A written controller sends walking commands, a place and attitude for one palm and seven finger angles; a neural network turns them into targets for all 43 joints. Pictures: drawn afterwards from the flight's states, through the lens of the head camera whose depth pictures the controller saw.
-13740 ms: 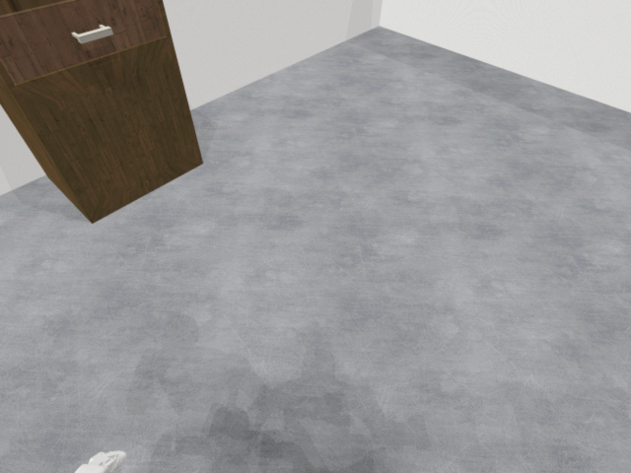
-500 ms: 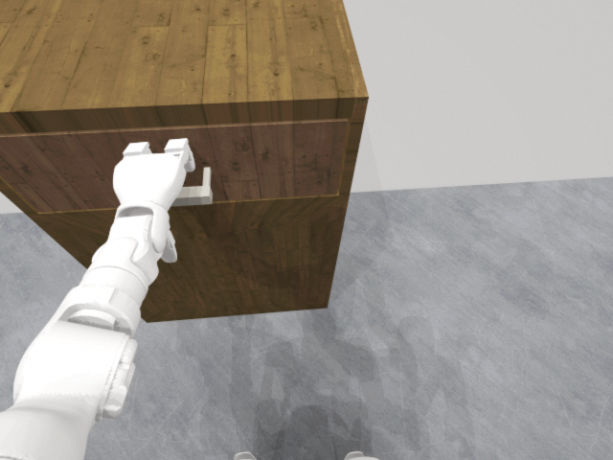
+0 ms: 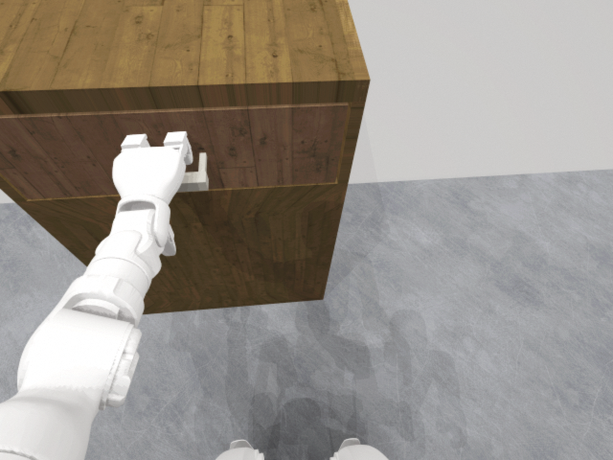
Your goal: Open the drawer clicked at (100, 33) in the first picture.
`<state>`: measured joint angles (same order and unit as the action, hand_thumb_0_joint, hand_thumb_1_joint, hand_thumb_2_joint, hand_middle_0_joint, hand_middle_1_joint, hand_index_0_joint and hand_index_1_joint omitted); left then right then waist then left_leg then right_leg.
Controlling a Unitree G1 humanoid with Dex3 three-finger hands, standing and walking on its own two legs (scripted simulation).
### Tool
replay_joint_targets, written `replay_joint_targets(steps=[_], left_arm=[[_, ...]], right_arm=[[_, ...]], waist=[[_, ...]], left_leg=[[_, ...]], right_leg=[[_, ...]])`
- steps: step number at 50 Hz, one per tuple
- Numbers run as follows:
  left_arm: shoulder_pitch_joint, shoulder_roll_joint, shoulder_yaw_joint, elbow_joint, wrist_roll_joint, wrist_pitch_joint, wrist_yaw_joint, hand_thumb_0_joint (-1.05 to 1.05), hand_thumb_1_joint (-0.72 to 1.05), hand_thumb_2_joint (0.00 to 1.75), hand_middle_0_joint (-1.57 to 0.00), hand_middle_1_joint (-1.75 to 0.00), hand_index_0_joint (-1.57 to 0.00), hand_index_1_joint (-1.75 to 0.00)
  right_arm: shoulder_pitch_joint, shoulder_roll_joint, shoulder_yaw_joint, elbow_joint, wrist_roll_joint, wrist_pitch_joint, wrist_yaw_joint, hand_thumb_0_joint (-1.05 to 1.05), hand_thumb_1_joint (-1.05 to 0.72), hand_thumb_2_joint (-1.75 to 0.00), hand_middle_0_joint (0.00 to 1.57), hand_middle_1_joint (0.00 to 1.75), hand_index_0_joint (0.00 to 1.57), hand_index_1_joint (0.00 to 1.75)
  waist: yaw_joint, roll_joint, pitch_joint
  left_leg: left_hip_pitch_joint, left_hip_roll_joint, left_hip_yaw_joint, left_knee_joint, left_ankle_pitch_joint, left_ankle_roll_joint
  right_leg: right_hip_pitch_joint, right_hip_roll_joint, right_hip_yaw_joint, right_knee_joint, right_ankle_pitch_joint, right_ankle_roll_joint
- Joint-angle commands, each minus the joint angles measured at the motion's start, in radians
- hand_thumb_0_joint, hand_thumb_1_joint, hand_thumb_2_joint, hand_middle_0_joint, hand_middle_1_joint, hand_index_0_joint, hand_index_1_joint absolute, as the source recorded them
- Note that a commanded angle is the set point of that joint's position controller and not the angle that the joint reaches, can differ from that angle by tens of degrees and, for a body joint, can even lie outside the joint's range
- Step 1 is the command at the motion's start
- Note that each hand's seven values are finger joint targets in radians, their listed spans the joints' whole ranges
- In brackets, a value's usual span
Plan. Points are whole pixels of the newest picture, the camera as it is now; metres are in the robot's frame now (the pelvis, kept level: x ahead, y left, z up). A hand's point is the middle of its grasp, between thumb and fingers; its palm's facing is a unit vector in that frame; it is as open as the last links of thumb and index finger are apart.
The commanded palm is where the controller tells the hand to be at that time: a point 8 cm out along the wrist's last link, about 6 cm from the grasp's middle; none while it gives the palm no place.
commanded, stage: lower the fingers behind the handle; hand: left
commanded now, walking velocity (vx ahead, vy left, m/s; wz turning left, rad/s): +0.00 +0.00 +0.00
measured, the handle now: (171, 172) +0.54 +0.17 +0.00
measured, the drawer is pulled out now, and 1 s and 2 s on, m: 0.00 0.00 0.02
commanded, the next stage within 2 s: close the thumb around the handle in 0.70 s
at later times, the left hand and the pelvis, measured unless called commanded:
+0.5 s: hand (172, 207) +0.49 +0.17 -0.02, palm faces -0.02 -0.04 -1.00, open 13.8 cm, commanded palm +0.48 +0.17 +0.03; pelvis -0.02 +0.01 -0.02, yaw -1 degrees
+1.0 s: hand (173, 204) +0.50 +0.17 -0.02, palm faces -0.05 -0.04 -1.00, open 12.8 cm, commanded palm +0.48 +0.17 +0.03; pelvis -0.01 +0.01 -0.02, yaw +0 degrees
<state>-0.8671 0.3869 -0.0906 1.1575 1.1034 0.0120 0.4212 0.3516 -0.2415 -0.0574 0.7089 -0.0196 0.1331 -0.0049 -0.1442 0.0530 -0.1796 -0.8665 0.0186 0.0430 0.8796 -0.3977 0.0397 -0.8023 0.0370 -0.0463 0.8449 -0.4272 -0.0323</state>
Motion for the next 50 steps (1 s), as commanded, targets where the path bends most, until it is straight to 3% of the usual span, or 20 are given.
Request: replay_joint_targets(steps=[1,4,7,10,15,18,23,25,27,28,29,30,33,37,40,42,44,46,49,50], left_arm=[[-0.370,0.193,0.042,-0.105,-0.001,0.024,0.011,0.00,-0.50,0.30,-0.30,-1.20,-0.30,-1.20],[-0.369,0.134,-0.001,-0.087,-0.008,0.028,-0.001,0.00,-0.50,0.30,-0.30,-1.20,-0.30,-1.20],[-0.371,0.163,0.008,-0.044,-0.008,0.036,-0.010,0.00,-0.50,0.30,-0.30,-1.20,-0.30,-1.20],[-0.423,0.227,0.057,-0.111,-0.002,0.003,-0.006,0.00,-0.50,0.30,-0.30,-1.20,-0.30,-1.20],[-0.446,0.275,0.104,-0.203,0.027,-0.056,0.050,0.00,-0.50,0.30,-0.30,-1.20,-0.30,-1.20],[-0.441,0.232,0.087,-0.164,0.019,-0.010,0.085,0.00,-0.50,0.30,-0.30,-1.20,-0.30,-1.20],[-0.492,0.252,0.089,-0.154,-0.003,0.056,0.090,0.00,-0.50,0.30,-0.30,-1.20,-0.30,-1.20],[-0.502,0.244,0.064,-0.123,0.001,0.076,0.074,0.00,-0.50,0.30,-0.30,-1.20,-0.30,-1.20],[-0.488,0.262,0.072,-0.106,-0.003,0.080,0.057,0.00,-0.50,0.30,-0.30,-1.20,-0.30,-1.20],[-0.503,0.262,0.071,-0.112,-0.010,0.073,0.046,0.00,-0.50,0.30,-0.30,-1.20,-0.30,-1.20],[-0.482,0.293,0.090,-0.108,-0.006,0.066,0.038,0.00,-0.50,0.30,-0.30,-1.20,-0.30,-1.20],[-0.480,0.256,0.061,-0.117,-0.006,0.056,0.029,0.00,-0.50,0.30,-0.30,-1.20,-0.30,-1.20],[-0.427,0.275,0.089,-0.128,-0.003,0.022,0.012,0.00,-0.50,0.30,-0.30,-1.20,-0.30,-1.20],[-0.416,0.239,0.068,-0.147,0.005,-0.005,0.027,0.00,-0.50,0.30,-0.30,-1.20,-0.30,-1.20],[-0.437,0.229,0.069,-0.161,0.008,-0.006,0.050,0.00,-0.50,0.30,-0.30,-1.20,-0.30,-1.20],[-0.458,0.189,0.041,-0.155,0.009,0.008,0.064,0.00,-0.39,0.35,-0.31,-1.21,-0.31,-1.21],[-0.478,0.219,0.062,-0.157,0.008,0.025,0.072,0.00,-0.28,0.40,-0.32,-1.22,-0.32,-1.22],[-0.489,0.186,0.038,-0.148,0.006,0.044,0.074,0.00,-0.16,0.44,-0.32,-1.24,-0.32,-1.24],[-0.465,0.216,0.065,-0.158,-0.010,0.050,0.061,0.00,0.00,0.52,-0.34,-1.25,-0.34,-1.25],[-0.444,0.212,0.058,-0.144,-0.007,0.054,0.054,0.00,0.06,0.54,-0.34,-1.26,-0.34,-1.26]], right_arm=[[0.148,-0.162,-0.054,-0.045,-0.005,-0.017,-0.011,0.00,-0.90,-0.90,0.20,0.30,0.20,0.30],[0.152,-0.159,-0.052,-0.049,-0.004,-0.017,-0.009,0.00,-0.90,-0.90,0.20,0.30,0.20,0.30],[0.152,-0.165,-0.044,-0.052,0.000,-0.019,-0.014,0.00,-0.90,-0.90,0.20,0.30,0.20,0.30],[0.159,-0.167,-0.045,-0.056,-0.007,-0.031,-0.019,0.00,-0.90,-0.90,0.20,0.30,0.20,0.30],[0.162,-0.162,-0.052,-0.049,-0.022,-0.047,-0.019,0.00,-0.90,-0.90,0.20,0.30,0.20,0.30],[0.164,-0.163,-0.054,-0.038,-0.023,-0.047,-0.008,0.00,-0.90,-0.90,0.20,0.30,0.20,0.30],[0.169,-0.172,-0.051,-0.024,-0.019,-0.034,-0.006,0.00,-0.90,-0.90,0.20,0.30,0.20,0.30],[0.171,-0.172,-0.045,-0.023,-0.012,-0.029,-0.010,0.00,-0.90,-0.90,0.20,0.30,0.20,0.30],[0.168,-0.174,-0.040,-0.025,-0.010,-0.029,-0.014,0.00,-0.90,-0.90,0.20,0.30,0.20,0.30],[0.169,-0.173,-0.037,-0.029,-0.010,-0.031,-0.018,0.00,-0.90,-0.90,0.20,0.30,0.20,0.30],[0.169,-0.176,-0.035,-0.031,-0.009,-0.030,-0.021,0.00,-0.90,-0.90,0.20,0.30,0.20,0.30],[0.172,-0.171,-0.036,-0.037,-0.010,-0.033,-0.022,0.00,-0.90,-0.90,0.20,0.30,0.20,0.30],[0.171,-0.166,-0.037,-0.042,-0.013,-0.036,-0.025,0.00,-0.90,-0.90,0.20,0.30,0.20,0.30],[0.174,-0.164,-0.044,-0.045,-0.013,-0.039,-0.023,0.00,-0.90,-0.90,0.20,0.30,0.20,0.30],[0.180,-0.165,-0.049,-0.038,-0.014,-0.040,-0.018,0.00,-0.90,-0.90,0.20,0.30,0.20,0.30],[0.180,-0.163,-0.054,-0.029,-0.016,-0.039,-0.012,0.00,-0.90,-0.90,0.20,0.30,0.20,0.30],[0.183,-0.168,-0.053,-0.027,-0.017,-0.035,-0.012,0.00,-0.90,-0.90,0.20,0.30,0.20,0.30],[0.180,-0.165,-0.055,-0.025,-0.017,-0.032,-0.011,0.00,-0.90,-0.90,0.20,0.30,0.20,0.30],[0.180,-0.167,-0.052,-0.028,-0.017,-0.026,-0.011,0.00,-0.90,-0.90,0.20,0.30,0.20,0.30],[0.177,-0.166,-0.048,-0.029,-0.014,-0.022,-0.012,0.00,-0.90,-0.90,0.20,0.30,0.20,0.30]], waist=[[-0.024,-0.004,-0.368],[-0.037,-0.014,-0.353],[-0.048,-0.051,-0.301],[-0.038,-0.010,-0.379],[-0.020,0.067,-0.484],[-0.030,0.052,-0.470],[-0.039,0.051,-0.497],[-0.054,0.038,-0.448],[-0.047,0.026,-0.431],[-0.053,0.021,-0.429],[-0.041,0.030,-0.432],[-0.049,0.036,-0.436],[-0.030,0.030,-0.447],[-0.034,0.034,-0.420],[-0.038,0.041,-0.446],[-0.050,0.059,-0.440],[-0.048,0.059,-0.466],[-0.058,0.052,-0.458],[-0.043,0.049,-0.493],[-0.038,0.055,-0.468]], left_leg=[[0.304,-0.032,-0.033,-0.033,0.380,0.013],[0.293,-0.029,-0.041,-0.024,0.360,0.013],[0.222,-0.030,-0.040,-0.019,0.282,0.019],[0.236,-0.027,-0.044,0.005,0.294,0.021],[0.266,-0.020,-0.060,0.055,0.335,0.014],[0.268,-0.019,-0.065,0.055,0.355,0.009],[0.296,-0.020,-0.064,0.040,0.368,0.010],[0.277,-0.021,-0.061,0.026,0.342,0.012],[0.260,-0.024,-0.057,0.020,0.316,0.015],[0.252,-0.024,-0.056,0.017,0.314,0.018],[0.244,-0.025,-0.053,0.017,0.310,0.018],[0.254,-0.025,-0.054,0.018,0.322,0.019],[0.254,-0.023,-0.052,0.030,0.358,0.017],[0.251,-0.019,-0.052,0.036,0.355,0.015],[0.279,-0.016,-0.063,0.042,0.379,0.010],[0.304,-0.012,-0.069,0.044,0.385,0.007],[0.310,-0.015,-0.069,0.048,0.399,0.007],[0.313,-0.014,-0.065,0.045,0.399,0.008],[0.329,-0.018,-0.062,0.040,0.424,0.009],[0.321,-0.018,-0.063,0.034,0.428,0.006]], right_leg=[[0.115,0.027,0.032,-0.085,0.388,0.000],[0.076,0.030,0.024,-0.076,0.353,0.000],[0.054,0.028,0.028,-0.075,0.294,0.002],[0.046,0.026,0.033,-0.049,0.296,0.002],[-0.007,0.031,0.027,0.006,0.290,-0.004],[-0.019,0.036,0.015,0.004,0.293,-0.003],[0.018,0.037,0.017,-0.017,0.316,0.000],[0.016,0.037,0.016,-0.030,0.303,0.003],[0.031,0.035,0.019,-0.040,0.289,0.003],[0.042,0.034,0.023,-0.042,0.297,0.004],[0.050,0.032,0.026,-0.038,0.299,0.004],[0.045,0.033,0.025,-0.039,0.310,0.003],[0.059,0.033,0.026,-0.025,0.342,0.001],[0.024,0.034,0.023,-0.022,0.328,0.001],[0.001,0.035,0.016,-0.011,0.325,-0.001],[-0.028,0.037,0.010,-0.015,0.310,-0.002],[-0.014,0.037,0.014,-0.010,0.325,-0.001],[-0.013,0.036,0.013,-0.018,0.331,0.001],[0.036,0.036,0.018,-0.022,0.372,0.001],[0.034,0.036,0.015,-0.022,0.372,-0.001]])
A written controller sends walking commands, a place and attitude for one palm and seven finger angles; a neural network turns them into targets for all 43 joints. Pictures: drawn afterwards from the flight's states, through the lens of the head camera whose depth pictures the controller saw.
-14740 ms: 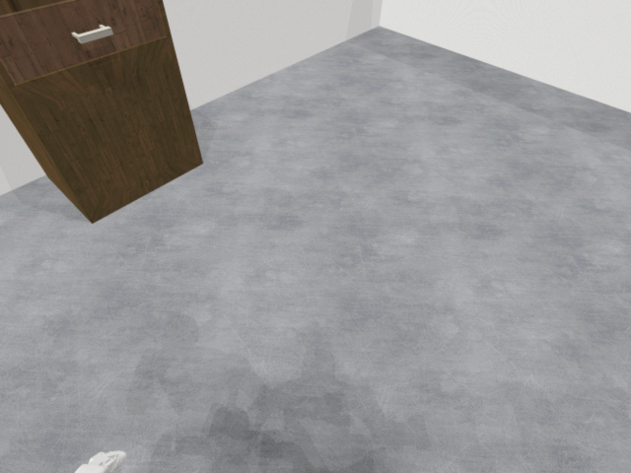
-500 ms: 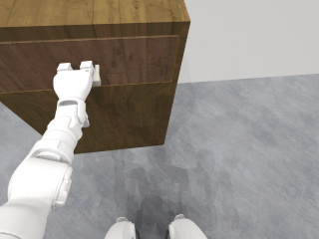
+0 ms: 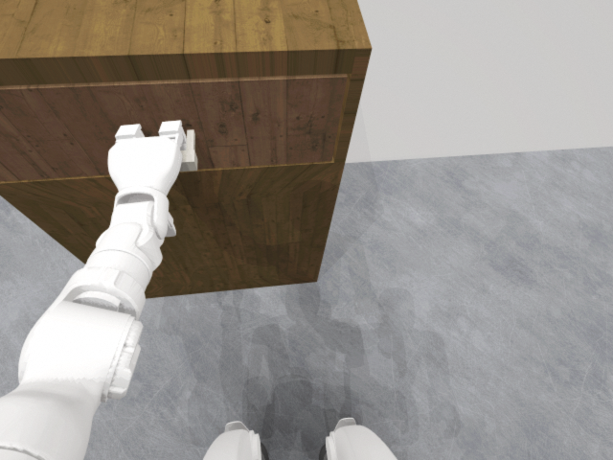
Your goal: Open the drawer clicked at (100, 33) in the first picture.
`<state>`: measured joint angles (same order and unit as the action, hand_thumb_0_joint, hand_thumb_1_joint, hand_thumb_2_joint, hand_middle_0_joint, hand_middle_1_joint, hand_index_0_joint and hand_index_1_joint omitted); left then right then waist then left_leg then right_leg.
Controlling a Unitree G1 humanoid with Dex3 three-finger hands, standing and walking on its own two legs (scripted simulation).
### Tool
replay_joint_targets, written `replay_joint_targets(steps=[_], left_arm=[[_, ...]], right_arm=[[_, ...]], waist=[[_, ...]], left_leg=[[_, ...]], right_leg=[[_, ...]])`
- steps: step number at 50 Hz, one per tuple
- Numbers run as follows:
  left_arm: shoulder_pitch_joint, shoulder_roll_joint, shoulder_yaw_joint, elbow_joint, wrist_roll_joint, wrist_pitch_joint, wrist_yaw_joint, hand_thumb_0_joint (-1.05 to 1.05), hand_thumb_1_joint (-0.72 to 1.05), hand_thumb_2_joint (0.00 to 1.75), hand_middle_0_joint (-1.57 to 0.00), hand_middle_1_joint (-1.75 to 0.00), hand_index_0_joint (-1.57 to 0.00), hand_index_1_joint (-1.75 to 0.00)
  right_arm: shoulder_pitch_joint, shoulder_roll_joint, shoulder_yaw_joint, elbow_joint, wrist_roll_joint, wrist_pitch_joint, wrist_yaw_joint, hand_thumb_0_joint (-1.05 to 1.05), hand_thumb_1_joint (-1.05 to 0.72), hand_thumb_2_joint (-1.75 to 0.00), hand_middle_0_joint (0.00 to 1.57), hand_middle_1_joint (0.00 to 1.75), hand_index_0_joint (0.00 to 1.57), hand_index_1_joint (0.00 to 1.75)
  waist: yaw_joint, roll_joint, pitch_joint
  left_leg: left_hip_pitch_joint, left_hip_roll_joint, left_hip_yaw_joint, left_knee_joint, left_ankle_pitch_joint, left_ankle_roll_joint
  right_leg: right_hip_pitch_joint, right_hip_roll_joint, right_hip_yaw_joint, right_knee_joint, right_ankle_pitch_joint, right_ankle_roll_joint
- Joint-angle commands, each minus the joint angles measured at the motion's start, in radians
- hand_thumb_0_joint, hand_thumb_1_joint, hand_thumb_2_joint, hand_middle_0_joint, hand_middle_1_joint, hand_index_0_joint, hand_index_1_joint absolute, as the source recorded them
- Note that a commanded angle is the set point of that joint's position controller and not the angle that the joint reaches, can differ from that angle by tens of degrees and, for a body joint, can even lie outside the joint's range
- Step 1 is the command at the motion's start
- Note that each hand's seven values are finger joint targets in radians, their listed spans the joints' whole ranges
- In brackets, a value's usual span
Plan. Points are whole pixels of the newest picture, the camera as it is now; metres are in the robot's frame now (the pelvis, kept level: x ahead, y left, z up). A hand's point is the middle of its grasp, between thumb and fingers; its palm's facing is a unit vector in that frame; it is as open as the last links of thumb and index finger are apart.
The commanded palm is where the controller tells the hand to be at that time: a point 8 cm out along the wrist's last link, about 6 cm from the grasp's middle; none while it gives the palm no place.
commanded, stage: close the thumb around the handle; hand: left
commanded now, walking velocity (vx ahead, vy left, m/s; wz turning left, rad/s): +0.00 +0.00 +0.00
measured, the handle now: (157, 150) +0.55 +0.17 +0.02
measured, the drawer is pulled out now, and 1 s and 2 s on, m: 0.00 0.02 0.07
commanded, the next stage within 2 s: pull the drawer open in 0.50 s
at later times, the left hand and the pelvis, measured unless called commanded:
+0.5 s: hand (160, 189) +0.49 +0.17 -0.01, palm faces -0.06 -0.02 -1.00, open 5.5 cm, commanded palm +0.48 +0.17 +0.05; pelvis +0.01 -0.01 +0.01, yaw +0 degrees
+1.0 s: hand (160, 201) +0.47 +0.17 -0.01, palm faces -0.04 -0.06 -1.00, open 5.4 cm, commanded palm +0.46 +0.17 +0.05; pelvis +0.03 -0.01 +0.02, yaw -1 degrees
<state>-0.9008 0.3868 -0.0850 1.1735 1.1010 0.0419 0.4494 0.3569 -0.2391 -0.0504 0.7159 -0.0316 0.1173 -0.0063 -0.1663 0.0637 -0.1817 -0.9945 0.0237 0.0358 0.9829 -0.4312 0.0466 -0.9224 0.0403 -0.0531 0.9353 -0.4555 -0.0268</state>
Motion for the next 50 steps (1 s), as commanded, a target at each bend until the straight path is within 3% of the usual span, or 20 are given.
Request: replay_joint_targets(steps=[1,5,7,10,11,12,15,22,26,28,30,33,36,38,40,42,44,47,49,50], left_arm=[[-0.425,0.185,0.030,-0.170,-0.002,0.022,0.021,0.00,0.12,0.56,-0.34,-1.27,-0.34,-1.27],[-0.357,0.187,0.050,-0.198,-0.001,-0.005,0.012,0.00,0.34,0.66,-0.36,-1.29,-0.36,-1.29],[-0.371,0.166,0.034,-0.206,0.005,-0.014,0.016,0.00,0.45,0.71,-0.37,-1.30,-0.37,-1.30],[-0.344,0.184,0.057,-0.217,0.005,-0.020,0.028,0.00,0.62,0.78,-0.38,-1.32,-0.38,-1.32],[-0.338,0.158,0.037,-0.217,0.003,-0.019,0.029,0.00,0.68,0.80,-0.38,-1.33,-0.38,-1.33],[-0.346,0.182,0.054,-0.223,0.006,-0.020,0.034,0.00,0.73,0.83,-0.39,-1.33,-0.39,-1.33],[-0.351,0.168,0.047,-0.231,0.005,-0.017,0.040,0.00,0.90,0.90,-0.40,-1.35,-0.40,-1.35],[-0.347,0.172,0.040,-0.189,0.002,0.002,0.031,0.00,0.90,0.90,-0.40,-1.35,-0.40,-1.35],[-0.370,0.205,0.055,-0.204,-0.008,-0.007,0.020,0.00,0.90,0.90,-0.40,-1.35,-0.40,-1.35],[-0.371,0.178,0.041,-0.221,-0.010,-0.016,0.017,0.00,0.90,0.90,-0.40,-1.35,-0.40,-1.35],[-0.337,0.196,0.061,-0.219,-0.007,-0.023,0.016,0.00,0.90,0.90,-0.40,-1.35,-0.40,-1.35],[-0.257,0.165,0.057,-0.224,-0.015,-0.033,0.013,0.00,0.90,0.90,-0.40,-1.35,-0.40,-1.35],[-0.199,0.170,0.060,-0.231,-0.013,-0.035,0.012,0.00,0.90,0.90,-0.40,-1.35,-0.40,-1.35],[-0.160,0.184,0.084,-0.278,-0.011,-0.042,0.017,0.00,0.90,0.90,-0.40,-1.35,-0.40,-1.35],[-0.064,0.150,0.077,-0.292,-0.016,-0.040,0.020,0.00,0.90,0.90,-0.40,-1.35,-0.40,-1.35],[-0.049,0.126,0.060,-0.324,-0.016,-0.038,0.024,0.00,0.90,0.90,-0.40,-1.35,-0.40,-1.35],[-0.007,0.133,0.072,-0.350,-0.011,-0.038,0.033,0.00,0.90,0.90,-0.40,-1.35,-0.40,-1.35],[0.029,0.087,0.043,-0.368,-0.011,-0.019,0.042,0.00,0.90,0.90,-0.40,-1.35,-0.40,-1.35],[0.087,0.127,0.083,-0.390,-0.006,-0.011,0.047,0.00,0.90,0.90,-0.40,-1.35,-0.40,-1.35],[-0.076,0.122,0.048,-0.391,0.003,-0.010,0.052,0.00,0.90,0.90,-0.40,-1.35,-0.40,-1.35]], right_arm=[[0.168,-0.165,-0.056,-0.037,-0.003,-0.007,-0.012,0.00,-0.90,-0.90,0.20,0.30,0.20,0.30],[0.163,-0.161,-0.059,-0.046,-0.005,-0.007,-0.012,0.00,-0.90,-0.90,0.20,0.30,0.20,0.30],[0.161,-0.158,-0.061,-0.043,-0.004,-0.007,-0.012,0.00,-0.90,-0.90,0.20,0.30,0.20,0.30],[0.155,-0.158,-0.063,-0.043,-0.007,-0.008,-0.009,0.00,-0.90,-0.90,0.20,0.30,0.20,0.30],[0.153,-0.155,-0.064,-0.046,-0.007,-0.008,-0.007,0.00,-0.90,-0.90,0.20,0.30,0.20,0.30],[0.155,-0.157,-0.064,-0.042,-0.006,-0.008,-0.008,0.00,-0.90,-0.90,0.20,0.30,0.20,0.30],[0.154,-0.158,-0.068,-0.038,-0.007,-0.008,-0.006,0.00,-0.90,-0.90,0.20,0.30,0.20,0.30],[0.148,-0.157,-0.064,-0.035,-0.002,-0.004,-0.009,0.00,-0.90,-0.90,0.20,0.30,0.20,0.30],[0.146,-0.158,-0.060,-0.039,0.000,-0.007,-0.014,0.00,-0.90,-0.90,0.20,0.30,0.20,0.30],[0.145,-0.154,-0.063,-0.041,-0.001,-0.009,-0.015,0.00,-0.90,-0.90,0.20,0.30,0.20,0.30],[0.145,-0.156,-0.063,-0.040,-0.001,-0.010,-0.014,0.00,-0.90,-0.90,0.20,0.30,0.20,0.30],[0.137,-0.151,-0.065,-0.051,-0.003,-0.009,-0.009,0.00,-0.90,-0.90,0.20,0.30,0.20,0.30],[0.127,-0.151,-0.064,-0.060,0.002,-0.006,-0.008,0.00,-0.90,-0.90,0.20,0.30,0.20,0.30],[0.120,-0.150,-0.067,-0.067,-0.002,-0.003,-0.006,0.00,-0.90,-0.90,0.20,0.30,0.20,0.30],[0.115,-0.145,-0.071,-0.077,0.000,0.000,0.000,0.00,-0.90,-0.90,0.20,0.30,0.20,0.30],[0.106,-0.145,-0.074,-0.078,0.002,0.003,0.003,0.00,-0.90,-0.90,0.20,0.30,0.20,0.30],[0.099,-0.144,-0.075,-0.080,0.001,0.008,0.005,0.00,-0.90,-0.90,0.20,0.30,0.20,0.30],[0.084,-0.142,-0.078,-0.082,0.004,0.014,0.010,0.00,-0.90,-0.90,0.20,0.30,0.20,0.30],[0.074,-0.141,-0.079,-0.085,0.004,0.020,0.010,0.00,-0.90,-0.90,0.20,0.30,0.20,0.30],[0.074,-0.145,-0.077,-0.064,0.003,0.022,0.004,0.00,-0.90,-0.90,0.20,0.30,0.20,0.30]], waist=[[-0.025,0.048,-0.451],[-0.001,0.039,-0.471],[-0.011,0.021,-0.442],[0.004,0.041,-0.460],[0.001,0.036,-0.455],[0.001,0.014,-0.449],[-0.001,0.025,-0.466],[-0.011,-0.010,-0.427],[-0.008,0.002,-0.437],[-0.009,0.014,-0.453],[0.005,0.023,-0.456],[0.024,0.006,-0.475],[0.039,-0.009,-0.447],[0.067,0.016,-0.493],[0.084,0.003,-0.484],[0.075,-0.033,-0.461],[0.090,-0.021,-0.469],[0.086,-0.038,-0.419],[0.112,-0.033,-0.448],[0.056,-0.027,-0.408]], left_leg=[[0.454,-0.021,-0.053,-0.069,0.462,0.000],[0.472,-0.020,-0.050,-0.068,0.497,0.000],[0.449,-0.019,-0.049,-0.070,0.479,0.001],[0.462,-0.020,-0.045,-0.068,0.496,-0.001],[0.455,-0.023,-0.043,-0.070,0.479,0.000],[0.444,-0.021,-0.044,-0.072,0.474,0.000],[0.465,-0.021,-0.047,-0.072,0.489,-0.001],[0.415,-0.031,-0.033,-0.076,0.447,0.005],[0.411,-0.033,-0.031,-0.079,0.433,0.006],[0.433,-0.032,-0.035,-0.078,0.458,0.004],[0.443,-0.029,-0.034,-0.074,0.474,0.003],[0.443,-0.032,-0.030,-0.077,0.496,0.002],[0.413,-0.035,-0.018,-0.088,0.467,0.004],[0.443,-0.034,-0.018,-0.090,0.515,0.000],[0.463,-0.032,-0.011,-0.097,0.555,-0.001],[0.454,-0.031,-0.009,-0.106,0.551,0.001],[0.474,-0.030,-0.009,-0.112,0.585,-0.002],[0.484,-0.028,-0.005,-0.125,0.587,-0.001],[0.502,-0.030,-0.003,-0.128,0.630,-0.002],[0.495,-0.025,-0.011,-0.118,0.609,-0.002]], right_leg=[[0.144,0.033,0.021,-0.116,0.402,-0.006],[0.173,0.033,0.024,-0.115,0.436,-0.006],[0.166,0.032,0.024,-0.115,0.429,-0.005],[0.177,0.031,0.027,-0.111,0.448,-0.007],[0.181,0.032,0.028,-0.117,0.439,-0.006],[0.189,0.030,0.027,-0.115,0.441,-0.006],[0.184,0.030,0.028,-0.116,0.449,-0.006],[0.214,0.027,0.037,-0.129,0.460,-0.002],[0.229,0.023,0.044,-0.129,0.460,0.000],[0.225,0.024,0.040,-0.124,0.472,-0.003],[0.220,0.025,0.040,-0.120,0.478,-0.004],[0.254,0.026,0.040,-0.119,0.511,-0.005],[0.282,0.025,0.045,-0.127,0.520,-0.003],[0.311,0.025,0.045,-0.115,0.557,-0.008],[0.331,0.026,0.041,-0.125,0.592,-0.007],[0.348,0.023,0.043,-0.134,0.615,-0.004],[0.358,0.022,0.042,-0.131,0.633,-0.006],[0.354,0.023,0.037,-0.148,0.631,-0.006],[0.387,0.019,0.043,-0.145,0.663,-0.007],[0.333,0.017,0.043,-0.143,0.651,-0.004]])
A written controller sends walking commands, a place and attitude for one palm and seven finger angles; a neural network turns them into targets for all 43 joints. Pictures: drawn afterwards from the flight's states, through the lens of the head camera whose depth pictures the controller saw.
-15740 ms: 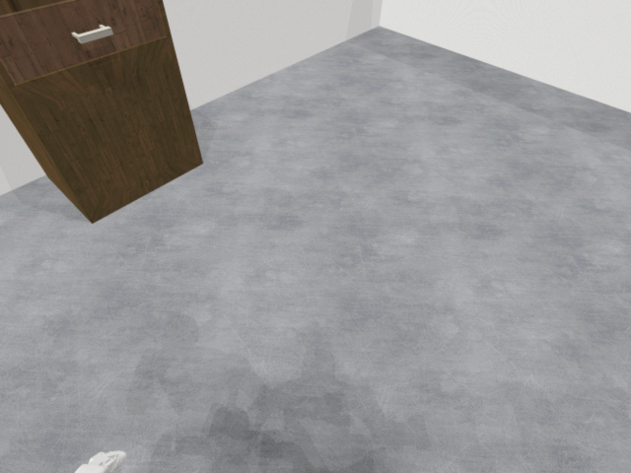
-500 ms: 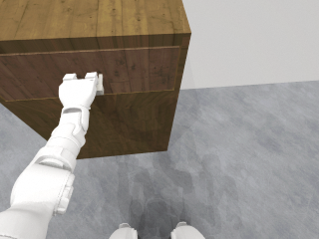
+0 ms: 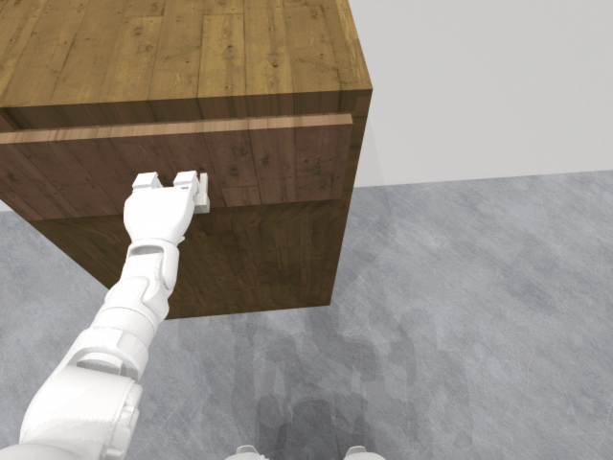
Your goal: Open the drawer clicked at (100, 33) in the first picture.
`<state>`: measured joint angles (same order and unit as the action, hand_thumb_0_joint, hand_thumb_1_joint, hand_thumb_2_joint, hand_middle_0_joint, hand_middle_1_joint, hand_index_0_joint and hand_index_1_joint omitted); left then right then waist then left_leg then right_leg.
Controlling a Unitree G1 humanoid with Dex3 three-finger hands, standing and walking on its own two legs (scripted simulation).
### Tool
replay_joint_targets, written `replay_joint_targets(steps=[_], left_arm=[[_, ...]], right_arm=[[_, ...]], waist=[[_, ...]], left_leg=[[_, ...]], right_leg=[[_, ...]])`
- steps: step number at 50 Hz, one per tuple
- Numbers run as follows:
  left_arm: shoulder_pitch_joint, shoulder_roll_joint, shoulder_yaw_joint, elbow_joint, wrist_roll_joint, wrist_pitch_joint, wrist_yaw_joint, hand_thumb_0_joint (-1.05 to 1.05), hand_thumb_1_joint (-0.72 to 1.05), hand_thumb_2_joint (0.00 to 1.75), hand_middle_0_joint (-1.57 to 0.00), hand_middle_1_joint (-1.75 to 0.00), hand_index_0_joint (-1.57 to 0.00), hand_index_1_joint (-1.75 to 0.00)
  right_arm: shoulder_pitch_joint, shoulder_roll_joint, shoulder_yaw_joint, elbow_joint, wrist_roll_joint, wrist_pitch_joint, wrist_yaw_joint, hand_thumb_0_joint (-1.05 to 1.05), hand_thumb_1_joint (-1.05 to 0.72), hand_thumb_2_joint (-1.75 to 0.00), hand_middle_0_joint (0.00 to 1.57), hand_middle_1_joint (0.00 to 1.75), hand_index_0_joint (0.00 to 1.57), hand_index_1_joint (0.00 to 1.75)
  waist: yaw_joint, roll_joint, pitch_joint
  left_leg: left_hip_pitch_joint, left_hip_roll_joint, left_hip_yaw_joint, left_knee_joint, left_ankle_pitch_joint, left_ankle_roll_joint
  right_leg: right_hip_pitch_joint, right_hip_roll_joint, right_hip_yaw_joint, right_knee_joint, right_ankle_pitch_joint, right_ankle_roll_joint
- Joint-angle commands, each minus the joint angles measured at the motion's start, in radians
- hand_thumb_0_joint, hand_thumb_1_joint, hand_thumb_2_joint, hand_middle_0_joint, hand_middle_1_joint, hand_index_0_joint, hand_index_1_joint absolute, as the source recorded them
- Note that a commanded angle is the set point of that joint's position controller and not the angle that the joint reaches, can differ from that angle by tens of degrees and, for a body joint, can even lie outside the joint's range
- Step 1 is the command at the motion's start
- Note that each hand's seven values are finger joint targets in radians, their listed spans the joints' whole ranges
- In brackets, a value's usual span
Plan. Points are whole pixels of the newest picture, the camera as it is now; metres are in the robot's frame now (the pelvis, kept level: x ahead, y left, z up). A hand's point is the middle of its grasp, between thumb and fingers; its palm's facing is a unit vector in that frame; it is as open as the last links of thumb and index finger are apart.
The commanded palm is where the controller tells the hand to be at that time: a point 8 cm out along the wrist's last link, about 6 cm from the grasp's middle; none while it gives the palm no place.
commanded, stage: pull the drawer open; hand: left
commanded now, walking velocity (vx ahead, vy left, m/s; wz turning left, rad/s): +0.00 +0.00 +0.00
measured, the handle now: (171, 193) +0.50 +0.19 +0.00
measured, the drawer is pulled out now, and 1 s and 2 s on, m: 0.02 0.07 0.17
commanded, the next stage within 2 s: none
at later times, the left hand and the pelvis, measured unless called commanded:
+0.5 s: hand (173, 237) +0.43 +0.18 -0.02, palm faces -0.05 -0.06 -1.00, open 5.4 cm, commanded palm +0.38 +0.19 +0.03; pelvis -0.01 +0.00 +0.00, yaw +0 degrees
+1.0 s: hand (169, 264) +0.39 +0.18 -0.02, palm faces -0.05 -0.05 -1.00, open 5.5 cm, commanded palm +0.37 +0.20 +0.03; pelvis -0.02 +0.00 +0.00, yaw +2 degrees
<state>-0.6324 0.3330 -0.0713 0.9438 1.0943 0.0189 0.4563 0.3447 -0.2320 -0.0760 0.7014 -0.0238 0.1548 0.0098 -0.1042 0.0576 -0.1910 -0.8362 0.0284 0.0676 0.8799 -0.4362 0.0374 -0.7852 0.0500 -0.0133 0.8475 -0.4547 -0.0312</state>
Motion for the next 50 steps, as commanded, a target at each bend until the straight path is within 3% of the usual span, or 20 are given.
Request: replay_joint_targets(steps=[1,3,5,9,12,15,18,24,27,30,31,33,35,37,38,39,43,47,48,50], left_arm=[[-0.493,0.176,0.015,-0.151,0.021,0.014,0.054,0.00,0.90,0.90,-0.40,-1.35,-0.40,-1.35],[-0.485,0.211,0.053,-0.113,0.026,0.023,0.064,0.00,0.90,0.90,-0.40,-1.35,-0.40,-1.35],[-0.479,0.165,0.022,-0.080,0.022,0.036,0.062,0.00,0.90,0.90,-0.40,-1.35,-0.40,-1.35],[-0.510,0.184,0.038,-0.064,0.010,0.037,0.050,0.00,0.90,0.90,-0.40,-1.35,-0.40,-1.35],[-0.500,0.212,0.049,-0.034,0.002,0.031,0.035,0.00,0.90,0.90,-0.40,-1.35,-0.40,-1.35],[-0.513,0.209,0.040,-0.033,0.010,0.013,0.030,0.00,0.90,0.90,-0.40,-1.35,-0.40,-1.35],[-0.396,0.176,0.044,-0.045,0.003,-0.003,0.024,0.00,0.90,0.90,-0.40,-1.35,-0.40,-1.35],[-0.167,0.150,0.049,-0.159,-0.006,-0.017,0.030,0.00,0.90,0.90,-0.40,-1.35,-0.40,-1.35],[-0.033,0.148,0.057,-0.248,-0.012,-0.001,0.042,0.00,0.90,0.90,-0.40,-1.35,-0.40,-1.35],[0.064,0.125,0.044,-0.307,-0.018,0.025,0.052,0.00,0.90,0.90,-0.40,-1.35,-0.40,-1.35],[0.062,0.104,0.023,-0.350,-0.018,0.032,0.057,0.00,0.90,0.90,-0.40,-1.35,-0.40,-1.35],[0.125,0.097,0.026,-0.415,-0.022,0.050,0.066,0.00,0.90,0.90,-0.40,-1.35,-0.40,-1.35],[-0.192,0.150,0.029,-0.362,0.006,0.055,0.084,0.00,0.90,0.90,-0.40,-1.35,-0.40,-1.35],[-0.213,0.173,0.048,-0.272,0.024,0.057,0.092,0.00,0.90,0.90,-0.40,-1.35,-0.40,-1.35],[-0.249,0.190,0.059,-0.287,0.027,0.053,0.096,0.00,0.90,0.90,-0.40,-1.35,-0.40,-1.35],[-0.252,0.164,0.041,-0.261,0.029,0.058,0.097,0.00,0.90,0.90,-0.40,-1.35,-0.40,-1.35],[-0.285,0.168,0.044,-0.170,0.008,0.059,0.076,0.00,0.90,0.90,-0.40,-1.35,-0.40,-1.35],[-0.314,0.167,0.032,-0.153,0.004,0.032,0.057,0.00,0.90,0.90,-0.40,-1.35,-0.40,-1.35],[-0.329,0.197,0.056,-0.159,0.007,0.019,0.055,0.00,0.90,0.90,-0.40,-1.35,-0.40,-1.35],[-0.327,0.183,0.044,-0.141,0.014,0.004,0.056,0.00,0.90,0.90,-0.40,-1.35,-0.40,-1.35]], right_arm=[[0.102,-0.153,-0.054,-0.028,-0.007,-0.021,-0.016,0.00,-0.90,-0.90,0.20,0.30,0.20,0.30],[0.099,-0.155,-0.054,-0.022,-0.013,-0.026,-0.019,0.00,-0.90,-0.90,0.20,0.30,0.20,0.30],[0.102,-0.149,-0.053,-0.025,-0.012,-0.026,-0.018,0.00,-0.90,-0.90,0.20,0.30,0.20,0.30],[0.100,-0.148,-0.051,-0.032,-0.011,-0.024,-0.022,0.00,-0.90,-0.90,0.20,0.30,0.20,0.30],[0.092,-0.150,-0.042,-0.043,-0.007,-0.024,-0.029,0.00,-0.90,-0.90,0.20,0.30,0.20,0.30],[0.092,-0.148,-0.039,-0.052,-0.006,-0.030,-0.033,0.00,-0.90,-0.90,0.20,0.30,0.20,0.30],[0.083,-0.143,-0.042,-0.069,-0.006,-0.034,-0.024,0.00,-0.90,-0.90,0.20,0.30,0.20,0.30],[0.057,-0.140,-0.045,-0.105,0.002,-0.026,-0.014,0.00,-0.90,-0.90,0.20,0.30,0.20,0.30],[0.034,-0.141,-0.049,-0.116,0.007,-0.021,-0.007,0.00,-0.90,-0.90,0.20,0.30,0.20,0.30],[0.005,-0.143,-0.047,-0.122,0.011,-0.019,-0.004,0.00,-0.90,-0.90,0.20,0.30,0.20,0.30],[-0.006,-0.144,-0.048,-0.122,0.010,-0.020,-0.002,0.00,-0.90,-0.90,0.20,0.30,0.20,0.30],[-0.026,-0.142,-0.050,-0.130,0.009,-0.021,0.002,0.00,-0.90,-0.90,0.20,0.30,0.20,0.30],[-0.002,-0.148,-0.046,-0.077,0.006,-0.020,-0.014,0.00,-0.90,-0.90,0.20,0.30,0.20,0.30],[-0.003,-0.142,-0.044,-0.065,0.002,-0.028,-0.025,0.00,-0.90,-0.90,0.20,0.30,0.20,0.30],[-0.011,-0.142,-0.045,-0.063,-0.002,-0.028,-0.027,0.00,-0.90,-0.90,0.20,0.30,0.20,0.30],[-0.008,-0.136,-0.045,-0.063,-0.002,-0.027,-0.027,0.00,-0.90,-0.90,0.20,0.30,0.20,0.30],[-0.020,-0.134,-0.038,-0.068,0.004,-0.024,-0.037,0.00,-0.90,-0.90,0.20,0.30,0.20,0.30],[-0.026,-0.128,-0.032,-0.086,0.010,-0.030,-0.048,0.00,-0.90,-0.90,0.20,0.30,0.20,0.30],[-0.024,-0.130,-0.031,-0.087,0.010,-0.031,-0.049,0.00,-0.90,-0.90,0.20,0.30,0.20,0.30],[-0.023,-0.125,-0.031,-0.089,0.009,-0.036,-0.051,0.00,-0.90,-0.90,0.20,0.30,0.20,0.30]], waist=[[-0.043,-0.015,-0.366],[-0.025,-0.005,-0.398],[-0.028,0.012,-0.396],[-0.032,-0.005,-0.446],[-0.030,-0.035,-0.412],[-0.029,-0.021,-0.420],[0.007,0.007,-0.442],[0.063,-0.028,-0.450],[0.081,-0.049,-0.426],[0.080,-0.066,-0.359],[0.072,-0.059,-0.359],[0.084,-0.030,-0.369],[0.006,-0.049,-0.300],[0.027,-0.029,-0.288],[0.034,0.005,-0.321],[0.034,0.027,-0.356],[0.026,-0.060,-0.331],[0.025,-0.061,-0.331],[0.032,-0.054,-0.350],[0.025,-0.060,-0.339]], left_leg=[[0.323,-0.028,-0.050,-0.007,0.575,0.007],[0.338,-0.032,-0.052,0.003,0.590,0.007],[0.354,-0.031,-0.057,0.003,0.609,0.004],[0.357,-0.035,-0.060,0.016,0.603,0.006],[0.292,-0.044,-0.049,0.011,0.521,0.011],[0.286,-0.044,-0.057,0.012,0.497,0.010],[0.316,-0.041,-0.053,0.002,0.518,0.007],[0.309,-0.040,-0.035,-0.031,0.524,0.008],[0.317,-0.039,-0.028,-0.050,0.547,0.007],[0.319,-0.038,-0.027,-0.072,0.540,0.005],[0.337,-0.035,-0.028,-0.075,0.536,0.006],[0.383,-0.030,-0.032,-0.080,0.588,0.003],[0.350,-0.029,-0.044,-0.063,0.493,0.004],[0.332,-0.040,-0.041,-0.064,0.449,0.004],[0.356,-0.040,-0.041,-0.058,0.477,0.003],[0.380,-0.042,-0.042,-0.053,0.492,0.002],[0.321,-0.050,-0.041,-0.051,0.433,0.007],[0.300,-0.055,-0.037,-0.045,0.400,0.011],[0.298,-0.055,-0.041,-0.042,0.403,0.009],[0.284,-0.056,-0.039,-0.033,0.388,0.011]], right_leg=[[0.142,0.007,-0.002,-0.053,0.601,0.003],[0.134,0.009,0.000,-0.046,0.583,-0.003],[0.114,0.011,-0.007,-0.040,0.572,-0.003],[0.129,0.011,-0.002,-0.032,0.578,0.000],[0.158,0.007,0.008,-0.042,0.564,0.002],[0.138,0.008,0.005,-0.033,0.527,0.000],[0.149,0.013,-0.001,-0.035,0.518,-0.007],[0.246,0.013,0.003,-0.051,0.576,-0.008],[0.289,0.011,0.008,-0.069,0.620,-0.009],[0.293,0.010,0.005,-0.086,0.621,-0.009],[0.283,0.010,0.004,-0.090,0.608,-0.008],[0.285,0.010,0.002,-0.092,0.608,-0.012],[0.198,0.007,-0.004,-0.086,0.531,-0.004],[0.178,0.007,-0.004,-0.083,0.472,-0.010],[0.179,0.005,0.000,-0.079,0.487,-0.015],[0.173,0.006,-0.003,-0.071,0.488,-0.015],[0.193,0.003,0.004,-0.081,0.476,-0.008],[0.195,-0.002,0.012,-0.082,0.467,-0.003],[0.198,-0.002,0.014,-0.075,0.464,-0.006],[0.182,-0.002,0.016,-0.073,0.456,-0.004]])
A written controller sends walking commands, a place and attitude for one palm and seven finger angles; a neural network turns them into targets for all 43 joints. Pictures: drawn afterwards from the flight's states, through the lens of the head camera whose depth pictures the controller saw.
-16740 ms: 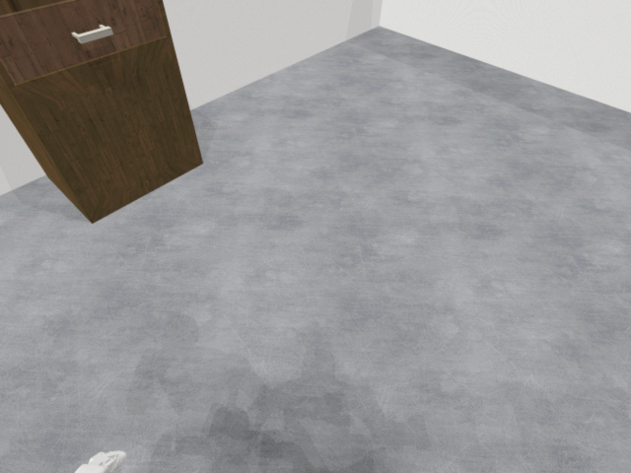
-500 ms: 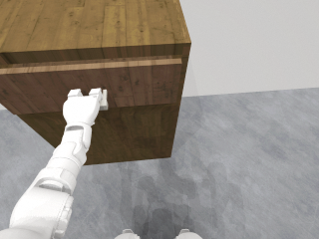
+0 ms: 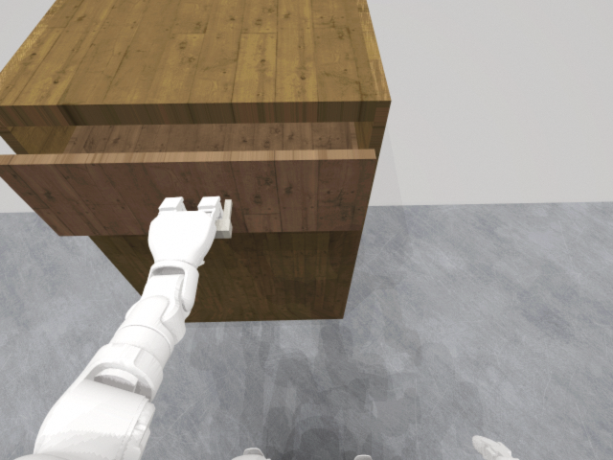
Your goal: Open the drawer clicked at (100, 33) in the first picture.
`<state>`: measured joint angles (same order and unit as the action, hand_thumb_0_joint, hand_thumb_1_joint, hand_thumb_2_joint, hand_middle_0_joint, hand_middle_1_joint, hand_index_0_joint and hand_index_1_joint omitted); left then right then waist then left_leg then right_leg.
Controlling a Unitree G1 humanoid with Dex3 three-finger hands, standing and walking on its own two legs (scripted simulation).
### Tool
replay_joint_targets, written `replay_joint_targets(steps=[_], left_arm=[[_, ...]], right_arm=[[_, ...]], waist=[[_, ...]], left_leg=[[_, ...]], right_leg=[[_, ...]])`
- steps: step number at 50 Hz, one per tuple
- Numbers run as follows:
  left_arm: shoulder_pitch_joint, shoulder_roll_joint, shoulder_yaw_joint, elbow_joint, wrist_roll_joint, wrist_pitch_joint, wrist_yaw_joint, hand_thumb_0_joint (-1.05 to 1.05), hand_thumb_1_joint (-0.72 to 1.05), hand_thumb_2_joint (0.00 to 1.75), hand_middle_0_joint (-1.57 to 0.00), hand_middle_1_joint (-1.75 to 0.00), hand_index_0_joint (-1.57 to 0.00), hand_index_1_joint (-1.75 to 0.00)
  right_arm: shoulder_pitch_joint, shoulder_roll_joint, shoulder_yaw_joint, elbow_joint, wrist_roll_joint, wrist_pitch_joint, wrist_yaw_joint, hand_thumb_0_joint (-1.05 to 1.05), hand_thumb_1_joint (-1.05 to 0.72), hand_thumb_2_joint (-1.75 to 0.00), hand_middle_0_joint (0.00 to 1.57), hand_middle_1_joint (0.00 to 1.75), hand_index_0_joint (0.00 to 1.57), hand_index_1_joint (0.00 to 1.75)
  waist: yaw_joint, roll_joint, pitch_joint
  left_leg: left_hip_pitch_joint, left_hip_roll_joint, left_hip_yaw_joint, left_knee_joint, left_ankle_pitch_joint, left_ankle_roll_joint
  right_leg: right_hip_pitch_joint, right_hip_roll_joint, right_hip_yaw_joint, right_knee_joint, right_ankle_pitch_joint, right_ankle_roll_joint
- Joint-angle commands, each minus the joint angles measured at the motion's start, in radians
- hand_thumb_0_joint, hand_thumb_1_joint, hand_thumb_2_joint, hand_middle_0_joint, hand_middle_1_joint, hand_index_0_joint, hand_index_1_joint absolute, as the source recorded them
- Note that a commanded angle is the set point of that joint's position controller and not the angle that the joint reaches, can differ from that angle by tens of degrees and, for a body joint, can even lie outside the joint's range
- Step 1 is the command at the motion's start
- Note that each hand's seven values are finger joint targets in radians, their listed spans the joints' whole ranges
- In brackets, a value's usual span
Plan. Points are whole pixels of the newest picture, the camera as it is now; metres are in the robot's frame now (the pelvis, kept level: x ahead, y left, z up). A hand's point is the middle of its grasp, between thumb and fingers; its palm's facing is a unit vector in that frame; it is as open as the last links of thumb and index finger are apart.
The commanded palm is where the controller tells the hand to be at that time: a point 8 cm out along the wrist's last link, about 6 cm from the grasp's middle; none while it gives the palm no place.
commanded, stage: pull the drawer open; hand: left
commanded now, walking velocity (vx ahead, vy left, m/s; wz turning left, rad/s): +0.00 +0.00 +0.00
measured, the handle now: (196, 218) +0.47 +0.17 +0.00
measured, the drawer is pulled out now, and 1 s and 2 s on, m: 0.07 0.17 0.30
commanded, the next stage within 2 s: none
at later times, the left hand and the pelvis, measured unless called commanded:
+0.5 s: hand (194, 255) +0.41 +0.17 -0.02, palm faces -0.05 -0.07 -1.00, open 5.4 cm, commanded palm +0.36 +0.18 +0.03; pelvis -0.01 +0.00 +0.00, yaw -2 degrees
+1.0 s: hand (187, 316) +0.32 +0.17 -0.02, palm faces -0.01 -0.15 -0.99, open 5.5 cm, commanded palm +0.29 +0.18 +0.03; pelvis +0.03 +0.00 +0.01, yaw -1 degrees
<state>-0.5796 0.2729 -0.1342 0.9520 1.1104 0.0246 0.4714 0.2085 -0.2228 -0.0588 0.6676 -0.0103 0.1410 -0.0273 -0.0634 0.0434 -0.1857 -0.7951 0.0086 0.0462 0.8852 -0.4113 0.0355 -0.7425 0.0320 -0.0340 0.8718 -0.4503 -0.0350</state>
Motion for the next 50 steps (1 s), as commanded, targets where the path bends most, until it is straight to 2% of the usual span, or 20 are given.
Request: replay_joint_targets(steps=[1,3,6,9,11,14,16,18,21,24,28,30,31,38,39,42,46,47,49,50], left_arm=[[-0.382,0.233,0.096,-0.145,-0.002,-0.005,0.042,0.00,0.90,0.90,-0.40,-1.35,-0.40,-1.35],[-0.390,0.266,0.124,-0.132,0.003,-0.015,0.047,0.00,0.90,0.90,-0.40,-1.35,-0.40,-1.35],[-0.408,0.247,0.100,-0.135,0.004,-0.014,0.057,0.00,0.90,0.90,-0.40,-1.35,-0.40,-1.35],[-0.410,0.284,0.124,-0.109,-0.005,-0.002,0.061,0.00,0.90,0.90,-0.40,-1.35,-0.40,-1.35],[-0.422,0.258,0.103,-0.112,-0.011,0.003,0.061,0.00,0.90,0.90,-0.40,-1.35,-0.40,-1.35],[-0.419,0.288,0.119,-0.087,-0.022,0.008,0.053,0.00,0.90,0.90,-0.40,-1.35,-0.40,-1.35],[-0.439,0.272,0.105,-0.100,-0.023,0.001,0.052,0.00,0.90,0.90,-0.40,-1.35,-0.40,-1.35],[-0.331,0.263,0.126,-0.095,-0.037,-0.005,0.043,0.00,0.90,0.90,-0.40,-1.35,-0.40,-1.35],[-0.223,0.202,0.091,-0.132,-0.044,-0.021,0.029,0.00,0.90,0.90,-0.40,-1.35,-0.40,-1.35],[-0.072,0.197,0.107,-0.206,-0.039,-0.036,0.030,0.00,0.90,0.90,-0.40,-1.35,-0.40,-1.35],[0.101,0.136,0.077,-0.334,-0.044,-0.012,0.042,0.00,0.90,0.90,-0.40,-1.35,-0.40,-1.35],[0.194,0.149,0.092,-0.409,-0.042,0.014,0.053,0.00,0.90,0.90,-0.40,-1.35,-0.40,-1.35],[0.211,0.130,0.073,-0.444,-0.041,0.029,0.055,0.00,0.90,0.90,-0.40,-1.35,-0.40,-1.35],[0.405,0.096,0.043,-0.643,-0.041,0.125,0.051,0.00,0.90,0.90,-0.40,-1.35,-0.40,-1.35],[0.435,0.073,0.019,-0.667,-0.041,0.132,0.047,0.00,0.90,0.90,-0.40,-1.35,-0.40,-1.35],[0.531,0.066,0.009,-0.713,-0.039,0.137,0.033,0.00,0.90,0.90,-0.40,-1.35,-0.40,-1.35],[0.688,0.068,0.015,-0.797,-0.030,0.115,0.029,0.00,0.90,0.90,-0.40,-1.35,-0.40,-1.35],[0.709,0.045,-0.015,-0.832,-0.029,0.112,0.028,0.00,0.90,0.90,-0.40,-1.35,-0.40,-1.35],[0.774,0.059,0.005,-0.877,-0.026,0.099,0.030,0.00,0.90,0.90,-0.40,-1.35,-0.40,-1.35],[0.624,0.073,0.000,-0.845,-0.005,0.103,0.035,0.00,0.90,0.90,-0.40,-1.35,-0.40,-1.35]], right_arm=[[0.112,-0.134,-0.046,-0.059,-0.004,-0.026,-0.013,0.00,-0.90,-0.90,0.20,0.30,0.20,0.30],[0.115,-0.136,-0.045,-0.056,-0.006,-0.029,-0.014,0.00,-0.90,-0.90,0.20,0.30,0.20,0.30],[0.122,-0.135,-0.046,-0.058,-0.004,-0.036,-0.011,0.00,-0.90,-0.90,0.20,0.30,0.20,0.30],[0.134,-0.139,-0.043,-0.049,-0.002,-0.035,-0.011,0.00,-0.90,-0.90,0.20,0.30,0.20,0.30],[0.142,-0.140,-0.045,-0.045,0.000,-0.036,-0.011,0.00,-0.90,-0.90,0.20,0.30,0.20,0.30],[0.152,-0.146,-0.042,-0.035,0.003,-0.038,-0.012,0.00,-0.90,-0.90,0.20,0.30,0.20,0.30],[0.156,-0.146,-0.046,-0.032,0.003,-0.040,-0.013,0.00,-0.90,-0.90,0.20,0.30,0.20,0.30],[0.146,-0.142,-0.047,-0.043,0.004,-0.039,-0.007,0.00,-0.90,-0.90,0.20,0.30,0.20,0.30],[0.143,-0.139,-0.050,-0.061,0.008,-0.039,-0.001,0.00,-0.90,-0.90,0.20,0.30,0.20,0.30],[0.125,-0.138,-0.055,-0.084,0.008,-0.037,0.008,0.00,-0.90,-0.90,0.20,0.30,0.20,0.30],[0.088,-0.142,-0.060,-0.112,0.007,-0.036,0.023,0.00,-0.90,-0.90,0.20,0.30,0.20,0.30],[0.075,-0.143,-0.059,-0.123,0.007,-0.033,0.029,0.00,-0.90,-0.90,0.20,0.30,0.20,0.30],[0.061,-0.144,-0.058,-0.127,0.007,-0.032,0.032,0.00,-0.90,-0.90,0.20,0.30,0.20,0.30],[-0.013,-0.139,-0.046,-0.170,0.008,-0.027,0.046,0.00,-0.90,-0.90,0.20,0.30,0.20,0.30],[-0.020,-0.134,-0.041,-0.178,0.009,-0.028,0.048,0.00,-0.90,-0.90,0.20,0.30,0.20,0.30],[-0.048,-0.127,-0.031,-0.196,0.009,-0.034,0.052,0.00,-0.90,-0.90,0.20,0.30,0.20,0.30],[-0.085,-0.112,-0.016,-0.229,0.007,-0.046,0.062,0.00,-0.90,-0.90,0.20,0.30,0.20,0.30],[-0.094,-0.111,-0.012,-0.236,0.004,-0.047,0.068,0.00,-0.90,-0.90,0.20,0.30,0.20,0.30],[-0.112,-0.106,-0.006,-0.248,0.002,-0.051,0.076,0.00,-0.90,-0.90,0.20,0.30,0.20,0.30],[-0.111,-0.114,-0.005,-0.223,-0.005,-0.044,0.069,0.00,-0.90,-0.90,0.20,0.30,0.20,0.30]], waist=[[-0.017,-0.029,-0.337],[-0.013,-0.039,-0.345],[-0.021,-0.028,-0.344],[-0.016,-0.039,-0.362],[-0.026,-0.039,-0.351],[-0.023,-0.048,-0.338],[-0.032,-0.048,-0.345],[0.007,-0.039,-0.359],[0.021,-0.047,-0.341],[0.057,-0.040,-0.355],[0.063,-0.059,-0.330],[0.074,-0.061,-0.333],[0.065,-0.057,-0.307],[0.076,-0.042,-0.285],[0.077,-0.032,-0.279],[0.082,-0.060,-0.250],[0.112,-0.051,-0.251],[0.106,-0.039,-0.245],[0.116,-0.043,-0.234],[0.076,-0.063,-0.198]], left_leg=[[0.233,-0.038,-0.015,-0.036,0.348,0.013],[0.213,-0.038,-0.022,-0.032,0.329,0.013],[0.203,-0.038,-0.017,-0.032,0.287,0.016],[0.181,-0.041,-0.016,-0.033,0.265,0.017],[0.182,-0.040,-0.017,-0.039,0.263,0.018],[0.158,-0.040,-0.017,-0.049,0.232,0.019],[0.173,-0.038,-0.019,-0.052,0.232,0.021],[0.185,-0.041,-0.015,-0.064,0.246,0.018],[0.197,-0.036,-0.009,-0.082,0.265,0.017],[0.222,-0.033,-0.003,-0.089,0.312,0.013],[0.254,-0.026,-0.004,-0.097,0.367,0.009],[0.275,-0.025,-0.001,-0.099,0.399,0.007],[0.282,-0.024,-0.001,-0.099,0.412,0.006],[0.373,-0.011,-0.017,-0.100,0.550,-0.003],[0.390,-0.009,-0.021,-0.099,0.573,-0.003],[0.391,-0.011,-0.023,-0.096,0.578,-0.006],[0.402,-0.014,-0.024,-0.086,0.624,-0.010],[0.408,-0.014,-0.028,-0.081,0.631,-0.010],[0.406,-0.015,-0.029,-0.072,0.645,-0.011],[0.386,-0.017,-0.034,-0.064,0.582,-0.011]], right_leg=[[0.129,0.015,0.038,-0.098,0.439,0.000],[0.124,0.017,0.037,-0.092,0.408,-0.002],[0.110,0.016,0.040,-0.101,0.369,0.000],[0.133,0.017,0.046,-0.103,0.356,0.003],[0.128,0.018,0.042,-0.109,0.354,0.003],[0.138,0.015,0.047,-0.119,0.324,0.005],[0.130,0.017,0.047,-0.123,0.320,0.005],[0.161,0.020,0.046,-0.128,0.328,-0.001],[0.181,0.022,0.042,-0.133,0.358,-0.003],[0.209,0.025,0.038,-0.125,0.401,-0.010],[0.218,0.029,0.030,-0.127,0.449,-0.014],[0.237,0.030,0.031,-0.123,0.488,-0.012],[0.231,0.029,0.029,-0.125,0.508,-0.012],[0.243,0.027,0.015,-0.116,0.558,-0.011],[0.237,0.026,0.011,-0.112,0.565,-0.009],[0.248,0.025,0.009,-0.111,0.585,-0.006],[0.268,0.021,0.014,-0.095,0.627,-0.005],[0.261,0.018,0.013,-0.092,0.637,-0.006],[0.267,0.015,0.018,-0.084,0.666,-0.005],[0.225,0.017,0.020,-0.088,0.634,-0.003]])
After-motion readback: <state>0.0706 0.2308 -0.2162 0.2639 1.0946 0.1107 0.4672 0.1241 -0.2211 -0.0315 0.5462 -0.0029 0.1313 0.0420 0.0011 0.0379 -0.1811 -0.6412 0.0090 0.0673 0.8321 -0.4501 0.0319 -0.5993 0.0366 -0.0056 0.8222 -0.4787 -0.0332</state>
